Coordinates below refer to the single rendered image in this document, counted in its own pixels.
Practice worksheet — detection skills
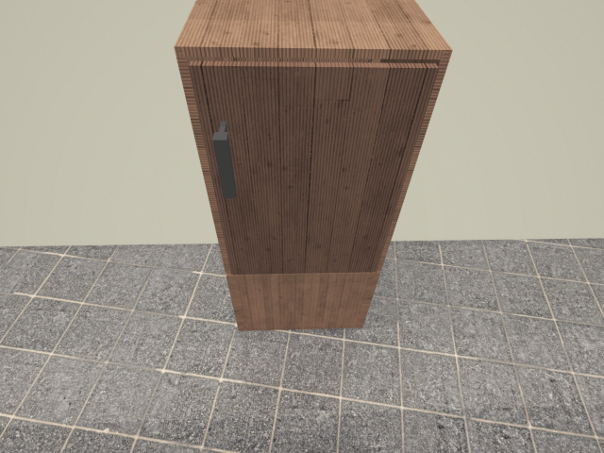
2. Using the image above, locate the handle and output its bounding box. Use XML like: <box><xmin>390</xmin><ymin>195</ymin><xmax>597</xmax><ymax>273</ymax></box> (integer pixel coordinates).
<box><xmin>212</xmin><ymin>121</ymin><xmax>236</xmax><ymax>198</ymax></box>

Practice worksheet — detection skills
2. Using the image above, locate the cupboard door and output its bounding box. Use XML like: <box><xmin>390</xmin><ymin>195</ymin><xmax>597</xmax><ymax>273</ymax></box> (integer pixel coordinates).
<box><xmin>189</xmin><ymin>60</ymin><xmax>439</xmax><ymax>275</ymax></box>

